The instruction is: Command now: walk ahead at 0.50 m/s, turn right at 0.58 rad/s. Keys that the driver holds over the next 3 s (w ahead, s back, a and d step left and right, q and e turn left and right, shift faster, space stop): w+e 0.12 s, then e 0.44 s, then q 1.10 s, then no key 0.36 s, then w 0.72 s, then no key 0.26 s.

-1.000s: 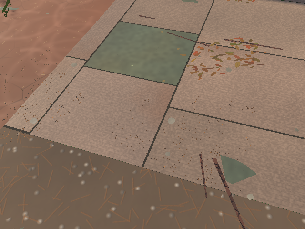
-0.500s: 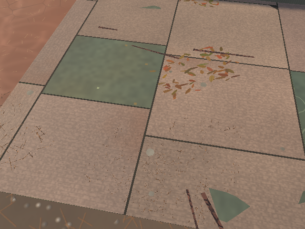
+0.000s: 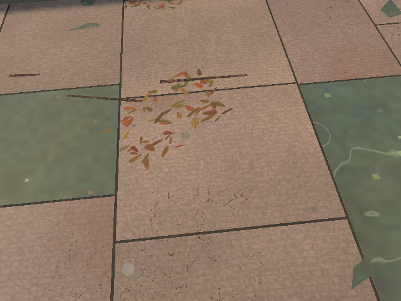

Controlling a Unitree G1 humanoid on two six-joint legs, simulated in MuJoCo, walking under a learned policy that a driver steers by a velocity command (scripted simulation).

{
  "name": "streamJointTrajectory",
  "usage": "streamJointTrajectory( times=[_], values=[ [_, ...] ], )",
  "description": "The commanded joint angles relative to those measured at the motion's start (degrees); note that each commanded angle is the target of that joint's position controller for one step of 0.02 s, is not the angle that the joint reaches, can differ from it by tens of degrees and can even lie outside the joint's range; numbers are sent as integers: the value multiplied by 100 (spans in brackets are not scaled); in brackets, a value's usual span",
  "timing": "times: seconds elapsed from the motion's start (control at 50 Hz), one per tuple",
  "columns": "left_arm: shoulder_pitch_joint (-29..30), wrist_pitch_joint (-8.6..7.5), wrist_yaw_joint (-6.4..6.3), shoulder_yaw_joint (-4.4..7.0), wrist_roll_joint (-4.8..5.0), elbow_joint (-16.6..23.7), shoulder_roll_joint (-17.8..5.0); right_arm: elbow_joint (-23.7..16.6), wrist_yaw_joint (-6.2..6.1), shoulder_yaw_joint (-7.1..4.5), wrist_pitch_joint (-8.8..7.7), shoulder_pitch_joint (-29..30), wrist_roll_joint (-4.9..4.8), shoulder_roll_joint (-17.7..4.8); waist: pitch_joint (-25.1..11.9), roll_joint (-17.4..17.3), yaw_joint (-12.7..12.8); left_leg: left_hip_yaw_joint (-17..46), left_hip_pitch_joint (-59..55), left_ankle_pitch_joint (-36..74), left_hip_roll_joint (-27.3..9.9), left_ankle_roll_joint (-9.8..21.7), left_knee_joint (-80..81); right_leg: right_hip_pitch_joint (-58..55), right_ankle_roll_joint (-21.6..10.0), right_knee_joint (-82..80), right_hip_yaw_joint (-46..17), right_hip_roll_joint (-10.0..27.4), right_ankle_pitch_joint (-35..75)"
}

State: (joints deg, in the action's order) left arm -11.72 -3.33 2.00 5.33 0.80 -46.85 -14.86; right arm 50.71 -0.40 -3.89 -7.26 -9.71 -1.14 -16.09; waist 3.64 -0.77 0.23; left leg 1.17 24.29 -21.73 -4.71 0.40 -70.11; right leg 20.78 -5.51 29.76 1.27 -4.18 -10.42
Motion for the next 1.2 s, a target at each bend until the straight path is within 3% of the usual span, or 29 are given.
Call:
streamJointTrajectory(
  times=[0.02,0.08,0.18,0.24,0.3,0.32,0.34,0.36,0.38,0.4,0.42,0.48,0.58,0.64,0.72,0.74,0.76,0.78,0.8,0.84,0.92,1.02,1.06,1.08,1.1,1.12,1.14,1.18,1.2],
  values=[
    [-32,-128,-85,119,-30,449,-635,-402,-7,-187,-11,-71,96,-628,-762,205,-136,302,1150,477,-338,-46,522,-1402,-1136,-1635,-2097,1475,1344],
    [-305,-155,-209,183,17,415,-914,-603,-36,-142,103,383,191,-441,-511,175,-84,155,1258,1150,-192,-308,1538,-1017,-1115,-1784,-1691,1300,1768],
    [-633,-36,-310,199,19,356,-971,-949,40,-42,45,1349,160,-272,-274,588,260,-85,584,2796,431,-311,3703,-573,-604,-1429,-1245,829,2015],
    [-836,73,-352,196,57,297,-918,-1093,100,-85,36,1437,123,-442,-442,725,289,89,287,2882,615,-202,4174,-920,-398,-909,-1651,938,1898],
    [-531,157,-445,189,29,487,-858,-995,111,-179,-19,912,160,-726,-686,878,-24,235,-149,2468,582,13,4490,-1391,-207,-30,-2135,982,2118],
    [-344,163,-443,154,32,610,-766,-911,90,-213,-59,486,234,-821,-937,783,-273,180,-831,3070,444,152,4820,-1303,-8,610,-2026,672,2176],
    [-329,151,-428,43,-54,818,-454,-890,56,-263,-73,-132,384,-1139,-1762,151,-452,928,-2367,4800,-538,492,4385,-588,251,2058,-1699,268,902],
    [-1762,138,-400,-45,-54,710,-82,-919,52,-233,24,-281,462,-1237,-2656,-1458,131,2750,-4152,6747,-2171,1559,4076,916,585,3837,-1334,-513,-3540],
    [-2180,168,-359,31,75,619,-796,-930,90,-248,145,-254,213,-1108,-3048,-1525,164,3648,-4146,4722,-2431,1838,4369,1417,683,4675,-1342,2,-3139],
    [-1443,272,-381,144,127,647,-1160,-1127,50,-137,237,71,178,-660,-2274,-864,-70,2851,-3508,3518,-1968,1590,4634,1771,843,4934,-1121,234,-2594],
    [-894,393,-422,174,98,763,-1229,-1147,8,-56,341,342,199,-472,-1679,-451,-108,2135,-2742,2798,-1626,1349,4821,1846,924,4794,-849,405,-2159],
    [-735,632,-464,148,71,919,-858,-1089,-44,-58,465,721,309,-575,-797,-678,129,917,-924,2127,-980,1200,5442,1108,934,4111,-521,682,-1652],
    [-397,579,-434,27,-23,1174,-564,-973,-117,-158,493,594,232,-784,-1162,-565,6,433,-1243,2781,-1244,1501,5570,765,882,2767,-383,860,-1162],
    [-321,564,-370,-53,-75,1140,-463,-888,-44,-124,579,633,165,-783,-1157,-604,14,234,-976,2261,-1085,1448,5606,26,759,1806,-255,707,-981],
    [-553,534,-292,-82,-174,879,-420,-637,158,91,582,530,22,-400,-925,-526,241,161,-408,1002,-649,855,5160,-1582,482,-626,-64,473,75],
    [-548,525,-322,-38,-224,951,-714,-569,226,169,541,289,80,-251,-975,-288,164,109,-48,666,-434,410,4887,-2148,305,-840,-652,997,597],
    [-452,547,-395,27,-282,1089,-1213,-601,306,215,497,64,258,-118,-1040,785,-145,-354,286,-308,102,-21,3960,-2281,-30,-795,-1604,2068,1755],
    [-24,542,-397,56,-319,1071,-1242,-636,231,149,514,38,126,-269,-898,1580,-179,-387,-93,-557,268,-161,3648,-941,-581,-1117,-1675,2351,504],
    [397,472,-380,25,-303,1199,-1035,-609,169,52,564,217,80,-660,-574,1335,-143,-356,-309,-192,279,-219,3271,-589,-509,-1223,-1376,1979,-131],
    [384,365,-413,66,-263,1169,-1082,-576,69,-69,693,253,54,-800,-382,1423,6,-428,181,-379,402,-232,2386,-711,-467,-1141,-1173,1964,541],
    [343,309,-491,70,-115,1043,-911,-709,54,-91,844,50,-20,-500,-601,926,-8,-181,713,-878,193,-281,1487,-1341,-708,-757,-974,2288,2450],
    [566,442,-527,161,-36,977,-1046,-910,215,-87,907,15,-27,-473,-913,995,-28,-622,-140,18,340,-163,2904,-1408,-512,-344,-549,2254,2437],
    [489,459,-522,162,60,855,-975,-829,230,-146,920,-356,24,-538,-929,759,-211,-696,-996,1175,583,101,4147,-989,-56,255,-151,2010,1551],
    [188,447,-496,126,-46,794,-749,-886,160,-277,904,-416,65,-995,-895,-315,-64,411,-1708,2853,-17,417,4626,-126,482,1386,419,1525,150],
    [594,416,-502,-9,-298,1178,-420,-1037,114,-440,865,-494,164,-1811,-730,-1951,-100,2741,-2235,4972,-1597,1574,4891,1681,1051,2913,533,514,-2785],
    [1068,368,-531,39,-205,1244,-642,-1088,166,-359,737,-811,360,-1584,-1248,-1171,-552,3079,-2289,4689,-1858,2184,5016,1833,987,3895,-448,409,-3192],
    [1049,371,-533,84,-74,1199,-767,-1122,165,-309,636,-551,341,-1434,-1056,-771,-379,2571,-2245,4280,-1593,1991,4954,2004,895,4172,-611,511,-2753],
    [893,399,-610,149,-127,1006,-877,-1217,51,-242,631,-21,82,-1147,-804,-390,-150,1973,-2086,3594,-1087,1412,4883,2121,864,3890,-675,674,-1807],
    [805,406,-622,171,-136,978,-889,-1250,-7,-201,671,75,31,-1066,-824,-442,-54,1795,-1879,3569,-910,1303,4928,1849,894,3809,-681,657,-1515]
  ],
)
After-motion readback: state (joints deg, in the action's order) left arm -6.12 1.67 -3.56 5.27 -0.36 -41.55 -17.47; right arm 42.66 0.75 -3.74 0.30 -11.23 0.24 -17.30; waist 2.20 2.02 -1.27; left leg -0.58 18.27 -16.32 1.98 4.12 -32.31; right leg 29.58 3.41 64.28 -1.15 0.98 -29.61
